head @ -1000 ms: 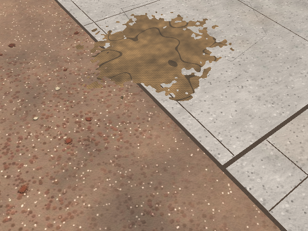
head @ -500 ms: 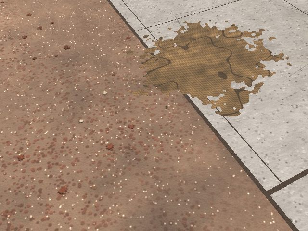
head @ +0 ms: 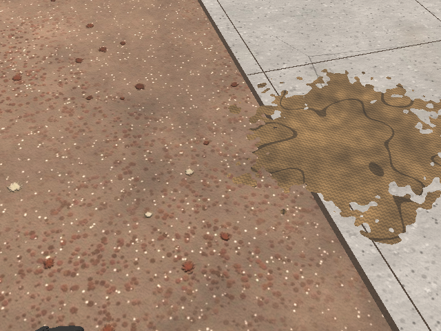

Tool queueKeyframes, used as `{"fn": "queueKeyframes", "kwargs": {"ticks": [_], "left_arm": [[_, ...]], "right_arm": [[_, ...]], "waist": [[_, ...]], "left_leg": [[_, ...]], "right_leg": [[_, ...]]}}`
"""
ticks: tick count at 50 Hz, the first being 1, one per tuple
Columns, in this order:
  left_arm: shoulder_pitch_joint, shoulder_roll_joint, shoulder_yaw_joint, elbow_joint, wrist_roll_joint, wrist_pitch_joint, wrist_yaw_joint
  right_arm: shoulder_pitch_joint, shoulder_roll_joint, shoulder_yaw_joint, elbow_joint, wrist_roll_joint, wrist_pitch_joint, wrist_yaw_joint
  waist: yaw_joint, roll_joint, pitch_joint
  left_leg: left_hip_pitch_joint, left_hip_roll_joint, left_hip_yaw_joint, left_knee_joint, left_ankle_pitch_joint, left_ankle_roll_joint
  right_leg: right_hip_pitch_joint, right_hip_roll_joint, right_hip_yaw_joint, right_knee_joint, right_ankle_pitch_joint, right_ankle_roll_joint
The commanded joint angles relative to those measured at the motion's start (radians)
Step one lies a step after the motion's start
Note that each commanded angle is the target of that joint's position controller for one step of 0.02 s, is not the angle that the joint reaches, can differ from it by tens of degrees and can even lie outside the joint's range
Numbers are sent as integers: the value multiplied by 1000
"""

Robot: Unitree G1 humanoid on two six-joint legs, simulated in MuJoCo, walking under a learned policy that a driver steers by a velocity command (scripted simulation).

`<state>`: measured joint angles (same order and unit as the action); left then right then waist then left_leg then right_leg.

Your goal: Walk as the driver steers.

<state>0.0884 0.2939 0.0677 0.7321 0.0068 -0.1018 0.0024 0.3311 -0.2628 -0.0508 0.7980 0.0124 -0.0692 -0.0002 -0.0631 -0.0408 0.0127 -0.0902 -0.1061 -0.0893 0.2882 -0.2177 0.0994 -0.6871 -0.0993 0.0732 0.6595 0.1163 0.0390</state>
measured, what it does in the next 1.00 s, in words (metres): walks ahead, turning right: right foot, then left foot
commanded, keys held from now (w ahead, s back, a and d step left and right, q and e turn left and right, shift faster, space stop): w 0.10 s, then w+e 0.80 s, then w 0.10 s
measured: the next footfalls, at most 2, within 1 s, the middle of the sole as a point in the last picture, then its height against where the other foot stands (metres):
right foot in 0.20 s outside the picture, level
left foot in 0.66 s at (185, 296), level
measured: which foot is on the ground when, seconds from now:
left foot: down 0.00-0.22, up 0.24-0.64, down 0.66-1.00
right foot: up 0.00-0.18, down 0.20-0.66, up 0.68-1.00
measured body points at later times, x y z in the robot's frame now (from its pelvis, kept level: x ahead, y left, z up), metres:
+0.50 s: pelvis +0.31 -0.05 +0.00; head +0.34 -0.06 +0.45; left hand +0.37 +0.23 -0.12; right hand +0.49 -0.32 -0.09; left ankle +0.48 +0.11 -0.69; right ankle +0.27 -0.13 -0.75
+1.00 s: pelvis +0.58 -0.05 +0.00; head +0.61 -0.06 +0.44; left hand +0.87 +0.10 -0.09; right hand +0.49 -0.33 -0.12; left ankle +0.56 +0.07 -0.75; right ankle +0.65 -0.26 -0.69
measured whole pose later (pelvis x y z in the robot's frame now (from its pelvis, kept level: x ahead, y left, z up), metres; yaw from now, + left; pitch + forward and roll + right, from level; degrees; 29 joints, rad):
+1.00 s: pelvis +0.58 -0.05 +0.00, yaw -24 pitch +2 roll +2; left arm 0.14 0.31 0.06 0.64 -0.02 -0.03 -0.02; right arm 0.35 -0.29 -0.07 0.82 0.00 -0.09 0.01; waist -0.09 -0.05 0.02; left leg -0.04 -0.01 0.14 0.26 -0.25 0.02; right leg -0.69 -0.09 0.06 0.84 -0.08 0.00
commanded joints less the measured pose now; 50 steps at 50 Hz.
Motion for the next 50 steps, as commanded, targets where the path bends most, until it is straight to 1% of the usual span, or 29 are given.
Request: {"fn": "queueKeyframes", "kwargs": {"ticks": [1, 4, 6, 8, 9, 10, 11, 12, 13, 14, 15, 17, 19, 24, 27, 29, 31, 32, 33, 34, 35, 36, 37, 38, 39, 41, 44, 47, 50], "left_arm": [[-140, 46, 0, -94, -10, -24, -19], [-202, 54, -5, -125, -11, -36, -40], [-181, 64, -4, -127, -15, -38, -50], [-85, 99, 10, -105, -17, -37, -48], [47, 134, 27, -70, -15, -36, -43], [229, 178, 38, -38, -5, -32, -38], [344, 265, 63, -15, -1, -24, -38], [362, 187, 44, 7, -30, -17, -44], [284, 143, 29, -10, -37, -8, -37], [218, 128, 23, -30, -22, 2, -32], [180, 114, 16, -38, -14, 8, -32], [149, 98, 9, -51, -4, 8, -29], [150, 112, 14, -49, -15, 7, -22], [219, 160, 35, -25, -31, 21, 3], [282, 161, 37, -8, -40, 36, 9], [294, 155, 37, -7, -41, 44, 14], [277, 154, 39, -16, -35, 53, 15], [269, 131, 32, -23, -31, 54, 14], [259, 77, 12, -43, -19, 51, 8], [369, -4, -12, -64, -20, 40, 9], [415, 51, -11, -77, -47, 32, 9], [338, 135, 12, -64, -54, 38, 11], [252, 149, 18, -78, -41, 45, 10], [212, 137, 20, -90, -31, 49, 8], [199, 122, 23, -97, -29, 55, 3], [206, 79, 17, -105, -37, 69, -5], [156, 53, 9, -131, -26, 78, -9], [95, 33, -3, -141, -25, 69, -21], [-12, 17, -15, -164, -25, 53, -38]], "right_arm": [[46, -168, -41, -31, 6, -9, -9], [102, -170, -43, -9, 3, 6, -13], [106, -182, -47, -5, 0, 17, -18], [81, -200, -50, -13, -1, 23, -20], [60, -195, -45, -20, -5, 26, -19], [41, -170, -31, -40, -18, 24, -21], [170, -80, -4, -51, -19, 5, -12], [142, -111, -3, -54, -19, -16, -4], [25, -174, -18, -89, 8, -33, 5], [-60, -169, -13, -111, 12, -47, 10], [-94, -158, -15, -120, -4, -53, 11], [-64, -140, -20, -122, -25, -47, 9], [-53, -116, -15, -128, -29, -36, 3], [-259, -72, 6, -188, -26, -39, 3], [-331, -90, -1, -211, -9, -48, 13], [-337, -119, -14, -219, -4, -53, 17], [-284, -142, -28, -211, -1, -61, 18], [-204, -163, -41, -192, -6, -64, 12], [-68, -208, -57, -181, -23, -68, 4], [49, -291, -77, -165, -38, -56, -3], [87, -271, -77, -135, -17, -44, 7], [33, -181, -55, -154, -14, -40, 5], [-13, -144, -43, -157, -17, -35, 2], [-58, -123, -34, -153, -24, -31, 4], [-88, -104, -28, -146, -28, -31, 4], [-102, -104, -32, -133, -24, -40, 4], [-94, -141, -47, -103, -20, -49, 3], [-78, -162, -51, -74, -18, -45, 2], [-40, -185, -54, -43, -4, -35, 4]], "waist": [[-34, 106, 49], [-53, 103, 62], [-33, 124, 51], [22, 157, -19], [96, 152, -113], [179, 115, -256], [142, -151, -413], [156, -203, -422], [162, -123, -239], [149, -17, -131], [116, 42, -47], [59, 8, -28], [41, -21, -29], [105, -25, 0], [130, -38, -8], [118, -50, -16], [77, -72, -28], [34, -68, -68], [-32, -11, -187], [-15, 233, -336], [-2, 391, -366], [-25, 236, -225], [-25, 150, -129], [-2, 118, -66], [23, 138, -27], [46, 163, -7], [51, 122, 9], [34, 97, 13], [-3, 86, 43]], "left_leg": [[-47, 252, -142, -100, 125, 114], [99, 301, -178, -29, 235, 118], [166, 327, -179, 12, 360, 104], [190, 309, -132, 123, 711, 77], [167, 266, -81, 277, 875, 54], [2, 232, -52, 522, 744, 24], [-397, 61, 18, 929, 192, -67], [-591, 26, -40, 1035, -309, -76], [-693, 95, -57, 1072, -256, -67], [-688, 136, -31, 1026, -181, -60], [-665, 162, -14, 941, -136, -66], [-566, 195, -6, 826, -92, -87], [-534, 196, 18, 733, -79, -120], [-418, 137, 47, 359, 250, -161], [-371, 107, 26, 257, 306, -159], [-349, 107, 1, 208, 252, -142], [-267, 109, 10, 174, 176, -109], [-141, 118, 20, 142, 161, -81], [85, 243, -81, 169, 129, -21], [437, 475, -428, 152, 62, 107], [477, 568, -731, 59, -183, 183], [362, 515, -611, 29, -261, 141], [235, 466, -441, 22, -176, 103], [121, 420, -335, -6, -63, 88], [46, 385, -252, -35, 12, 79], [-28, 362, -147, -86, 94, 82], [-29, 379, -48, -125, 216, 105], [-14, 355, 55, -134, 277, 94], [-7, 341, 123, -141, 274, 78]], "right_leg": [[51, 32, -34, -100, 70, -9], [-17, 49, -43, -158, -18, -40], [2, 64, -62, -182, -103, -68], [165, 117, -115, -185, -186, -113], [358, 138, -135, -201, -146, -153], [666, 17, 4, -151, -89, -226], [1071, -222, 461, -170, -209, -403], [1139, -260, 711, -327, -365, -418], [1014, -229, 595, -352, -455, -361], [853, -188, 480, -378, -405, -332], [712, -149, 403, -406, -308, -322], [581, -90, 325, -448, -168, -317], [510, -69, 264, -467, -85, -329], [389, 11, 152, -459, -89, -267], [436, -10, 210, -409, -163, -246], [500, -37, 276, -350, -209, -226], [521, -44, 315, -278, -201, -203], [500, -4, 300, -196, -165, -177], [411, 51, 241, 29, -222, -143], [114, 188, 98, 368, -581, -76], [-89, 148, 80, 574, -729, -60], [-139, 95, 98, 649, -637, -50], [-128, 62, 63, 644, -552, -45], [-94, 35, 53, 602, -496, -40], [-63, 10, 53, 560, -460, -40], [-13, -9, 30, 521, -427, -36], [-49, -22, 27, 425, -350, -21], [-20, -12, 12, 251, -202, -26], [45, 17, -42, 68, -111, -45]]}}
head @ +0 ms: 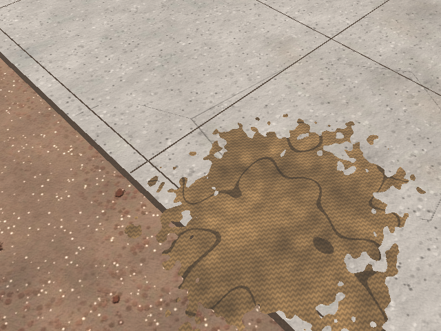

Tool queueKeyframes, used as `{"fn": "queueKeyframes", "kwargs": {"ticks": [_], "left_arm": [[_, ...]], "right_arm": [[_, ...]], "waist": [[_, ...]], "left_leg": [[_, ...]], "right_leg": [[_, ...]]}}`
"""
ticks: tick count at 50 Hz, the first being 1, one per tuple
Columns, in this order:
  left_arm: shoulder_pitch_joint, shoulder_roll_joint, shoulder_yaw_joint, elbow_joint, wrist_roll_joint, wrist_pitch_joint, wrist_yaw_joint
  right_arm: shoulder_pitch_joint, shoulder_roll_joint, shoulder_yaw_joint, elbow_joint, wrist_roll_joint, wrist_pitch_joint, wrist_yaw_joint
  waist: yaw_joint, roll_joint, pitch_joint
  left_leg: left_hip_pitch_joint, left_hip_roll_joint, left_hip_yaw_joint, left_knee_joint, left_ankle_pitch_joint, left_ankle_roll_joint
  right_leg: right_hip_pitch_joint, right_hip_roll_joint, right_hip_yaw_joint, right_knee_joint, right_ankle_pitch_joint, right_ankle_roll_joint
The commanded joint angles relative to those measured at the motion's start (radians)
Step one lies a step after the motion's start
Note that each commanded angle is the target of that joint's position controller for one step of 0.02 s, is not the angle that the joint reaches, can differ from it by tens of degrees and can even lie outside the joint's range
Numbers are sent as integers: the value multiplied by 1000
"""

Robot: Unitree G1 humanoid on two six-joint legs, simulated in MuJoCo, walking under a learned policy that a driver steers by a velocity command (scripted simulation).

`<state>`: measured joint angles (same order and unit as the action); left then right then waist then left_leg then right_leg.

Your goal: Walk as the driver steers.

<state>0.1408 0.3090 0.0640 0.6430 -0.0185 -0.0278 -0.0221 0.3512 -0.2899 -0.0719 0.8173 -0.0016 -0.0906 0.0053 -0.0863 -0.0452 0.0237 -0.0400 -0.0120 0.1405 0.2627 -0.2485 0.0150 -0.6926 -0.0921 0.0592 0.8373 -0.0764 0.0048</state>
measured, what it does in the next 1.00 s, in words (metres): walks ahead, turning left: right foot, then left foot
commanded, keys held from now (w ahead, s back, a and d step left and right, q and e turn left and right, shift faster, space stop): w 0.10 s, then w+q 0.86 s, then w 0.04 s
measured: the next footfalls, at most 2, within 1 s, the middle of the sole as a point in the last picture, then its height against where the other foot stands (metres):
right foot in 0.16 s outside the picture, level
left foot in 0.68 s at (171, 315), level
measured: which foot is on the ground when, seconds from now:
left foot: down 0.00-0.18, up 0.20-0.66, down 0.68-1.00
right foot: up 0.00-0.14, down 0.16-0.68, up 0.70-1.00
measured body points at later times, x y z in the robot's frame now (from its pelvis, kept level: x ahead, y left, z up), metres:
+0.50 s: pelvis +0.28 -0.05 +0.00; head +0.29 -0.05 +0.45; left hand +0.30 +0.24 -0.12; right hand +0.45 -0.30 -0.11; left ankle +0.42 +0.13 -0.68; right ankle +0.22 -0.15 -0.74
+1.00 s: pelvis +0.55 +0.05 +0.00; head +0.57 +0.08 +0.45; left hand +0.64 +0.37 -0.09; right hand +0.72 -0.18 -0.10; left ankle +0.50 +0.11 -0.74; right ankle +0.77 -0.07 -0.68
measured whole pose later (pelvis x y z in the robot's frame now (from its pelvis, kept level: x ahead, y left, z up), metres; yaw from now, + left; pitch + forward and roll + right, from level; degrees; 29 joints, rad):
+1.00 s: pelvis +0.55 +0.05 +0.00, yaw +23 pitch +2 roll -1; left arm 0.06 0.30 0.06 0.70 0.01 -0.09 0.00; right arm 0.33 -0.28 -0.06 0.73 0.02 -0.05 0.00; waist -0.06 -0.03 0.04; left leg -0.16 -0.11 -0.11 0.34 -0.20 0.09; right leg -0.67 -0.09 0.10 0.75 -0.05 0.06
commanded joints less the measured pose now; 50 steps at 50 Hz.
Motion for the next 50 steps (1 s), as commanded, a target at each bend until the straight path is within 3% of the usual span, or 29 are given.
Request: {"fn": "queueKeyframes", "kwargs": {"ticks": [1, 5, 6, 7, 8, 9, 10, 11, 12, 13, 15, 17, 19, 24, 27, 30, 32, 33, 34, 35, 36, 37, 38, 39, 40, 42, 44, 46, 50], "left_arm": [[-99, 3, -13, -87, -1, -23, -19], [-149, 36, -4, -123, 0, -29, -31], [-103, 57, 8, -115, 6, -30, -29], [29, 90, 29, -78, 10, -31, -24], [185, 149, 57, -34, 15, -28, -10], [313, 265, 79, -20, 40, -24, 8], [323, 227, 65, -24, 30, -24, 10], [273, 169, 44, -16, 27, -28, 6], [219, 132, 33, -7, 20, -32, 5], [157, 93, 22, 1, 18, -39, 0], [80, 50, 15, 5, 26, -60, -6], [60, 52, 22, 26, 32, -81, -4], [65, 59, 28, 50, 41, -89, 6], [100, 94, 40, 91, 33, -83, 27], [149, 120, 51, 122, 18, -68, 33], [164, 144, 61, 142, 2, -43, 37], [145, 176, 70, 140, -4, -28, 44], [133, 186, 71, 136, -6, -18, 47], [120, 176, 64, 132, -10, -14, 49], [148, 125, 43, 114, 15, -23, 51], [234, -11, 1, 64, 39, -53, 37], [118, 80, 13, 55, 0, -89, 23], [40, 113, 21, 28, -30, -108, 16], [27, 102, 17, 31, -15, -118, 22], [26, 107, 24, 40, 13, -118, 29], [59, 109, 32, 44, 25, -95, 27], [56, 82, 26, 42, 33, -75, 28], [-14, 60, 17, 19, 36, -67, 30], [-144, 27, -2, -5, 25, -77, 14]], "right_arm": [[-39, -168, -35, -50, 17, -9, 0], [8, -204, -43, -4, 37, 15, -1], [10, -213, -42, 5, 42, 22, -2], [2, -208, -35, 13, 46, 28, -5], [10, -178, -20, 10, 37, 25, -7], [67, -70, 20, -37, 10, 8, 2], [72, -79, 22, -19, 20, -12, 5], [-4, -166, -8, -39, 54, -16, 9], [-59, -154, -6, -57, 58, -15, 9], [-79, -137, -6, -56, 41, -8, 3], [-20, -109, -11, -30, 32, 26, -1], [-7, -70, -6, -24, 34, 49, -4], [-51, -64, -8, -39, 31, 57, -9], [-192, -31, 7, -84, 21, 45, 19], [-284, -26, 14, -130, 21, 46, 38], [-322, -42, 9, -172, 21, 48, 54], [-273, -74, -8, -182, 21, 53, 58], [-179, -105, -27, -166, 24, 56, 56], [-22, -158, -58, -128, 27, 58, 45], [114, -256, -93, -102, 30, 69, 22], [60, -332, -95, -120, 31, 57, 22], [82, -244, -70, -145, 26, 41, 31], [51, -196, -57, -137, 20, 29, 32], [-7, -172, -48, -144, 24, 24, 31], [-71, -140, -39, -157, 20, 24, 27], [-118, -118, -30, -187, 4, 23, 18], [-106, -135, -34, -182, 11, 19, 7], [-78, -158, -40, -172, 15, 21, -8], [-32, -154, -38, -151, 20, 32, -21]], "waist": [[11, 91, 42], [30, 120, 46], [68, 137, 8], [151, 133, -68], [222, 120, -171], [223, -91, -345], [223, -148, -477], [226, -81, -323], [192, -71, -195], [154, -43, -118], [88, -84, -68], [64, -55, -38], [65, -31, -4], [111, -3, 43], [147, 15, 80], [144, 5, 83], [101, -28, 21], [44, -35, -39], [-43, -13, -123], [-83, 127, -214], [50, 333, -302], [-32, 195, -367], [-33, 152, -230], [10, 69, -149], [49, 53, -100], [96, 83, -87], [103, 76, -68], [86, 79, -38], [26, 126, -24]], "left_leg": [[-38, 256, -102, -115, 301, 161], [90, 304, -97, -33, 496, 140], [95, 296, -92, 43, 666, 128], [58, 263, -61, 194, 794, 106], [-97, 217, -41, 402, 698, 70], [-502, 83, -28, 817, 190, -2], [-615, -2, -214, 1012, -342, -11], [-703, 49, -265, 1068, -302, -3], [-719, 97, -230, 1026, -225, 2], [-694, 129, -217, 963, -152, -3], [-573, 163, -228, 917, -43, -14], [-563, 162, -234, 900, 14, -30], [-619, 159, -256, 834, 93, -41], [-622, 136, -197, 539, 322, -26], [-654, 130, -161, 436, 304, 1], [-664, 106, -117, 384, 191, 42], [-547, 40, -52, 385, 86, 81], [-419, -6, -23, 379, 52, 107], [-184, -55, -20, 318, 103, 144], [111, 78, -259, 289, 130, 207], [378, 297, -845, 149, -77, 394], [414, 334, -959, 32, -153, 389], [325, 313, -822, 20, -87, 344], [183, 269, -702, 28, 17, 310], [55, 231, -609, 22, 129, 287], [-66, 195, -540, -17, 259, 285], [-136, 174, -474, -35, 352, 289], [-174, 144, -425, -42, 370, 271], [-204, 92, -367, -28, 245, 207]], "right_leg": [[59, 17, -41, -148, 79, -18], [104, 56, -81, -258, -57, -71], [206, 83, -104, -288, -84, -91], [407, 116, -132, -346, -33, -120], [689, 73, -79, -319, 20, -150], [1103, -231, 353, -318, -44, -289], [1125, -349, 653, -464, -74, -349], [1002, -310, 498, -484, -95, -297], [862, -261, 341, -504, -73, -258], [734, -213, 245, -544, -51, -232], [569, -166, 123, -631, -25, -210], [513, -167, 47, -688, 43, -220], [518, -163, -26, -709, 96, -212], [577, -146, -175, -728, 132, -178], [671, -183, -208, -713, 146, -171], [778, -212, -236, -637, 279, -148], [809, -207, -263, -499, 617, -124], [796, -191, -280, -354, 750, -107], [709, -147, -306, -137, 735, -73], [456, -93, -309, 185, 370, -20], [43, 132, -153, 497, -516, 36], [-61, 112, 40, 569, -519, 13], [-130, 70, 35, 538, -424, -12], [-97, 24, 31, 454, -338, -23], [-33, -4, 29, 368, -287, -18], [65, -24, 33, 298, -234, 0], [80, -17, 9, 216, -195, 32], [64, 1, -5, 84, -86, 60], [155, 56, -25, -216, 170, 69]]}}
Velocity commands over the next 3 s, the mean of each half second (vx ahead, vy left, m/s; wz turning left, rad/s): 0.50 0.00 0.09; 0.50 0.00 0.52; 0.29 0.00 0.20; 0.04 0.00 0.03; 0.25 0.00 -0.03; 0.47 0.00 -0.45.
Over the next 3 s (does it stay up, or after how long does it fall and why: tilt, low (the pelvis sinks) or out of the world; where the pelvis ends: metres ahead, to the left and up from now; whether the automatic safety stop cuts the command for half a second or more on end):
stays up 1.14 0.26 0.00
